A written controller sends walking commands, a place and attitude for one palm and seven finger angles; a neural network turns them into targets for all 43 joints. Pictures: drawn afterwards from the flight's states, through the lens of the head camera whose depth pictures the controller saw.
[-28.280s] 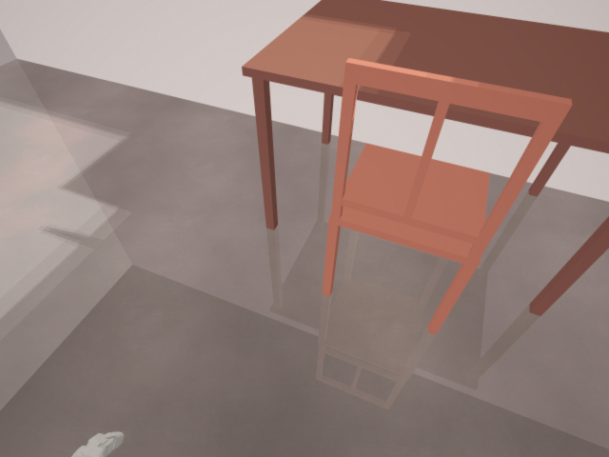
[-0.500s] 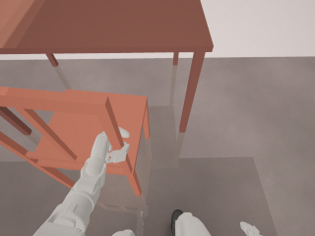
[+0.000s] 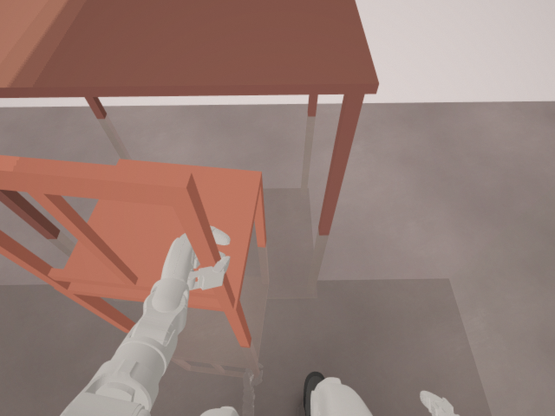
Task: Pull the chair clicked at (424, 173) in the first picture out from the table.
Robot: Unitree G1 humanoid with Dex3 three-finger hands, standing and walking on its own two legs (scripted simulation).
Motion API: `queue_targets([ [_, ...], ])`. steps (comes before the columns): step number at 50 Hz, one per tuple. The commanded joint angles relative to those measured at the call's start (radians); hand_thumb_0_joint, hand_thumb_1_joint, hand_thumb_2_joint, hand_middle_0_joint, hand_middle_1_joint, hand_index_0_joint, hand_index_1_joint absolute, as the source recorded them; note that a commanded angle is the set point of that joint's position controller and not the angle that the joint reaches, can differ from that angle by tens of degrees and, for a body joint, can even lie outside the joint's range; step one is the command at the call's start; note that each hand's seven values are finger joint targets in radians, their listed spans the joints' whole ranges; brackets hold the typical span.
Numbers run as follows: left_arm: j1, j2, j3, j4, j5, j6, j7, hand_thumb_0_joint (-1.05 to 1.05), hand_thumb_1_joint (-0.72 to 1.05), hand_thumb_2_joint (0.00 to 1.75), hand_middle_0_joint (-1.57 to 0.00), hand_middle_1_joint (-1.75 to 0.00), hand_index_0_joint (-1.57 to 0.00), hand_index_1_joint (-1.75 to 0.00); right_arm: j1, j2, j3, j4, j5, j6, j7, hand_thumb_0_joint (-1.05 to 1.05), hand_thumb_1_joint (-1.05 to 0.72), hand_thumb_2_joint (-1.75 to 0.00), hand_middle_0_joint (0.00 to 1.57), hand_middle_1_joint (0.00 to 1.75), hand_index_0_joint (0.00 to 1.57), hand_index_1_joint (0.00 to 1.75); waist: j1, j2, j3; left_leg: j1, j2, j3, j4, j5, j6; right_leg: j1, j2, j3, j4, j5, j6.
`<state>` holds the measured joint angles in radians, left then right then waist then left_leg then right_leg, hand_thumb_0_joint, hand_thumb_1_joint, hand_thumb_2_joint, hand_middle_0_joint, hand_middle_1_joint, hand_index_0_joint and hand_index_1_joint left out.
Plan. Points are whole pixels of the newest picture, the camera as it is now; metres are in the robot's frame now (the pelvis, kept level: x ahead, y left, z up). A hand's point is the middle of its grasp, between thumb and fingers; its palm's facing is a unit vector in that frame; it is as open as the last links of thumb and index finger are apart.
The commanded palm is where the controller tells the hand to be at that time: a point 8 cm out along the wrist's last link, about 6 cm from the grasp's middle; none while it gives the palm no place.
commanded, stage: step backward, pulling the chair out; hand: left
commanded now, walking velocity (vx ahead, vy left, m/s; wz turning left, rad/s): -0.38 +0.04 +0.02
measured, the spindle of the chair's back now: (95, 244) +0.39 +0.32 -0.06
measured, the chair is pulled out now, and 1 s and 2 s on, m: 0.17 0.17 0.20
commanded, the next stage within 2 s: none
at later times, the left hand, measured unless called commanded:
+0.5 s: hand (216, 269) +0.34 +0.11 -0.05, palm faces -0.10 -0.98 -0.20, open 6.0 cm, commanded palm +0.34 +0.16 -0.05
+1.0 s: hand (216, 268) +0.34 +0.11 -0.05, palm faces -0.07 -0.98 -0.19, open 6.1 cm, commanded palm +0.33 +0.16 -0.05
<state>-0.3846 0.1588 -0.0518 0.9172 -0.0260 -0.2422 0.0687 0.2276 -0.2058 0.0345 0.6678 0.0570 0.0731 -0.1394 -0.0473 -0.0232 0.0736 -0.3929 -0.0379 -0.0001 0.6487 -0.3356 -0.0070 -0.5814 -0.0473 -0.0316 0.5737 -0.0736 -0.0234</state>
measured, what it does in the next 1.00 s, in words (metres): stands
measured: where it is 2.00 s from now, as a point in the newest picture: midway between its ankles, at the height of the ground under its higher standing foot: outside the picture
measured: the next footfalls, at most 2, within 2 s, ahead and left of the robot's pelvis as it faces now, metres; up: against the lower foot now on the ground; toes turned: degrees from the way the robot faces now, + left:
none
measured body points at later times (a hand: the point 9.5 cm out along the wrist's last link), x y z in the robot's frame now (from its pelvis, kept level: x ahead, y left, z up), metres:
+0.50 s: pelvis +0.00 +0.00 +0.00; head +0.07 -0.01 +0.44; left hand +0.34 +0.16 -0.04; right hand +0.10 -0.24 -0.13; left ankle +0.00 +0.13 -0.72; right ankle +0.13 -0.11 -0.72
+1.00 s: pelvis +0.00 +0.00 +0.00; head +0.07 -0.01 +0.44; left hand +0.34 +0.16 -0.04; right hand +0.10 -0.25 -0.13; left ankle +0.00 +0.13 -0.72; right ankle +0.13 -0.11 -0.72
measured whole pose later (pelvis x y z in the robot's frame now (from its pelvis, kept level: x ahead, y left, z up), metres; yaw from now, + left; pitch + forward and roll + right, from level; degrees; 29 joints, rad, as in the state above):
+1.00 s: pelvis +0.00 +0.00 +0.00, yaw +1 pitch +4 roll +2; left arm -0.40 0.16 -0.04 0.91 -0.03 -0.22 0.08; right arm 0.21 -0.21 0.03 0.67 0.06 0.08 -0.13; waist -0.06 -0.01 0.09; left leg -0.40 -0.04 -0.03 0.68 -0.38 -0.01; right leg -0.56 -0.04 -0.05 0.56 -0.07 -0.03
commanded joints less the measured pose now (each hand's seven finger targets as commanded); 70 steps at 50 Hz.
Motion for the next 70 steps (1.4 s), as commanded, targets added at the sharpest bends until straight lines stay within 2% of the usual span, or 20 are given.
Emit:
queue_targets([
  [1,-0.359,0.178,0.039,-0.193,0.037,-0.064,0.040,0.00,0.90,0.90,-0.50,-1.45,-0.50,-1.45,0.061,-0.146,-0.057,-0.081,-0.008,-0.042,-0.008,0.00,-0.90,-0.90,0.20,0.30,0.20,0.30,0.004,-0.061,-0.409,0.067,0.022,-0.042,-0.039,-0.010,0.016,0.284,-0.157,0.183,-0.236,-0.150,-0.033],
  [5,-0.364,0.175,0.039,-0.180,0.039,-0.064,0.046,0.00,0.90,0.90,-0.50,-1.45,-0.50,-1.45,0.050,-0.139,-0.048,-0.073,-0.007,-0.042,-0.001,0.00,-0.90,-0.90,0.20,0.30,0.20,0.30,0.005,-0.059,-0.431,0.109,0.019,-0.029,-0.072,-0.005,0.020,0.309,-0.164,0.145,-0.277,-0.183,-0.009],
  [13,-0.357,0.149,0.016,-0.233,0.041,-0.053,0.045,0.00,0.90,0.90,-0.50,-1.45,-0.50,-1.45,-0.008,-0.149,-0.039,-0.125,-0.005,-0.019,-0.017,0.00,-0.90,-0.90,0.20,0.30,0.20,0.30,0.025,0.128,-0.395,-0.035,0.134,-0.111,-0.245,0.170,0.040,0.404,-0.042,0.053,-0.021,-0.035,0.018],
  [21,-0.379,0.148,0.017,-0.255,0.033,-0.043,0.039,0.00,0.90,0.90,-0.50,-1.45,-0.50,-1.45,0.013,-0.144,-0.048,-0.116,-0.008,-0.029,-0.022,0.00,-0.90,-0.90,0.20,0.30,0.20,0.30,0.016,0.044,-0.375,-0.052,0.131,-0.096,-0.168,0.156,0.032,0.360,-0.063,0.094,0.015,0.020,-0.005],
  [27,-0.361,0.186,0.044,-0.196,0.035,-0.053,0.041,0.00,0.90,0.90,-0.50,-1.45,-0.50,-1.45,0.071,-0.141,-0.056,-0.070,-0.008,-0.039,-0.007,0.00,-0.90,-0.90,0.20,0.30,0.20,0.30,0.004,-0.109,-0.410,0.094,-0.007,-0.021,0.017,-0.050,0.011,0.284,-0.193,0.214,-0.284,-0.154,-0.042],
  [30,-0.371,0.180,0.040,-0.182,0.037,-0.048,0.043,0.00,0.90,0.90,-0.50,-1.45,-0.50,-1.45,0.054,-0.137,-0.046,-0.063,-0.007,-0.037,0.000,0.00,-0.90,-0.90,0.20,0.30,0.20,0.30,0.004,-0.107,-0.420,0.144,-0.003,-0.016,-0.021,-0.045,0.015,0.294,-0.199,0.154,-0.317,-0.184,-0.027],
  [36,-0.376,0.142,0.011,-0.245,0.039,-0.053,0.045,0.00,0.90,0.90,-0.50,-1.45,-0.50,-1.45,-0.027,-0.149,-0.032,-0.123,-0.007,-0.024,-0.017,0.00,-0.90,-0.90,0.20,0.30,0.20,0.30,0.023,0.178,-0.382,-0.039,0.148,-0.136,-0.285,0.130,0.055,0.398,-0.030,0.034,0.000,-0.098,0.025],
  [41,-0.372,0.143,0.013,-0.273,0.036,-0.033,0.035,0.00,0.90,0.90,-0.50,-1.45,-0.50,-1.45,-0.016,-0.147,-0.046,-0.129,-0.017,-0.019,-0.016,0.00,-0.90,-0.90,0.20,0.30,0.20,0.30,0.016,0.114,-0.407,-0.004,0.155,-0.122,-0.191,0.362,0.025,0.395,-0.049,0.060,0.048,0.134,0.000],
  [42,-0.367,0.140,0.011,-0.264,0.035,-0.027,0.032,0.00,0.90,0.90,-0.50,-1.45,-0.50,-1.45,-0.024,-0.149,-0.044,-0.128,-0.017,-0.020,-0.012,0.00,-0.90,-0.90,0.20,0.30,0.20,0.30,0.021,0.146,-0.362,-0.074,0.164,-0.128,-0.208,0.258,0.028,0.393,-0.055,0.067,0.071,0.040,-0.005],
  [44,-0.351,0.143,0.021,-0.246,0.026,-0.025,0.035,0.00,0.90,0.90,-0.50,-1.45,-0.50,-1.45,-0.005,-0.144,-0.050,-0.121,-0.009,-0.018,-0.013,0.00,-0.90,-0.90,0.20,0.30,0.20,0.30,0.026,0.055,-0.353,-0.104,0.140,-0.108,-0.159,0.116,0.032,0.394,-0.077,0.112,0.027,-0.024,-0.017],
  [48,-0.345,0.188,0.047,-0.211,0.025,-0.030,0.037,0.00,0.90,0.90,-0.50,-1.45,-0.50,-1.45,0.062,-0.140,-0.059,-0.086,-0.006,-0.026,0.000,0.00,-0.90,-0.90,0.20,0.30,0.20,0.30,0.008,-0.129,-0.398,0.061,-0.012,-0.031,0.042,-0.107,0.009,0.292,-0.211,0.254,-0.305,-0.217,-0.057],
  [50,-0.353,0.184,0.048,-0.194,0.029,-0.023,0.040,0.00,0.90,0.90,-0.50,-1.45,-0.50,-1.45,0.057,-0.141,-0.057,-0.075,-0.004,-0.027,0.009,0.00,-0.90,-0.90,0.20,0.30,0.20,0.30,0.013,-0.157,-0.428,0.094,-0.024,-0.021,0.147,-0.152,0.007,0.320,-0.258,0.248,-0.375,-0.246,-0.072],
  [52,-0.353,0.178,0.050,-0.180,0.031,-0.014,0.042,0.00,0.90,0.90,-0.50,-1.45,-0.50,-1.45,0.058,-0.146,-0.047,-0.065,-0.008,-0.024,0.013,0.00,-0.90,-0.90,0.20,0.30,0.20,0.30,0.002,-0.095,-0.439,0.120,-0.004,-0.033,0.071,-0.130,0.010,0.351,-0.251,0.185,-0.335,-0.126,-0.067],
  [54,-0.349,0.165,0.042,-0.173,0.034,-0.004,0.044,0.00,0.90,0.90,-0.50,-1.45,-0.50,-1.45,0.054,-0.160,-0.040,-0.063,-0.010,-0.018,0.008,0.00,-0.90,-0.90,0.20,0.30,0.20,0.30,-0.007,-0.048,-0.429,0.132,0.040,-0.078,-0.171,0.004,0.022,0.357,-0.168,0.086,-0.230,-0.067,-0.020],
  [56,-0.354,0.148,0.021,-0.209,0.036,0.000,0.045,0.00,0.90,0.90,-0.50,-1.45,-0.50,-1.45,0.011,-0.190,-0.043,-0.107,-0.012,-0.003,-0.008,0.00,-0.90,-0.90,0.20,0.30,0.20,0.30,0.008,0.152,-0.392,0.029,0.158,-0.216,-0.296,0.209,0.060,0.378,-0.036,0.022,-0.028,0.011,0.026],
  [58,-0.395,0.123,-0.002,-0.294,0.029,-0.006,0.035,0.00,0.90,0.90,-0.50,-1.45,-0.50,-1.45,-0.029,-0.154,-0.036,-0.131,-0.018,0.000,-0.005,0.00,-0.90,-0.90,0.20,0.30,0.20,0.30,0.025,0.237,-0.388,-0.005,0.192,-0.171,-0.300,0.251,0.058,0.391,-0.028,0.027,0.077,-0.064,0.013],
  [63,-0.394,0.110,0.006,-0.270,0.026,0.011,0.031,0.00,0.90,0.90,-0.50,-1.45,-0.50,-1.45,-0.007,-0.152,-0.052,-0.112,-0.027,-0.002,-0.001,0.00,-0.90,-0.90,0.20,0.30,0.20,0.30,0.016,0.073,-0.373,0.079,0.194,-0.150,-0.144,0.580,0.016,0.332,-0.050,0.068,0.077,0.158,-0.017],
  [64,-0.409,0.110,0.003,-0.283,0.029,0.005,0.029,0.00,0.90,0.90,-0.50,-1.45,-0.50,-1.45,0.016,-0.152,-0.055,-0.103,-0.027,0.001,-0.001,0.00,-0.90,-0.90,0.20,0.30,0.20,0.30,0.002,0.063,-0.429,0.120,0.179,-0.123,-0.108,0.620,0.002,0.353,-0.062,0.081,0.058,0.317,-0.021],
  [67,-0.363,0.145,0.032,-0.244,0.023,0.008,0.028,0.00,0.90,0.90,-0.50,-1.45,-0.50,-1.45,0.039,-0.156,-0.066,-0.091,-0.022,0.011,-0.004,0.00,-0.90,-0.90,0.20,0.30,0.20,0.30,-0.004,0.050,-0.489,0.094,0.130,-0.104,-0.052,0.498,-0.021,0.401,-0.121,0.132,0.031,0.463,-0.045],
  [70,-0.353,0.154,0.037,-0.230,0.015,0.005,0.026,0.00,0.90,0.90,-0.50,-1.45,-0.50,-1.45,0.044,-0.151,-0.065,-0.091,-0.014,0.022,-0.003,0.00,-0.90,-0.90,0.20,0.30,0.20,0.30,-0.006,-0.021,-0.505,0.069,0.074,-0.084,-0.023,0.210,-0.007,0.409,-0.164,0.177,-0.080,0.307,-0.045],
])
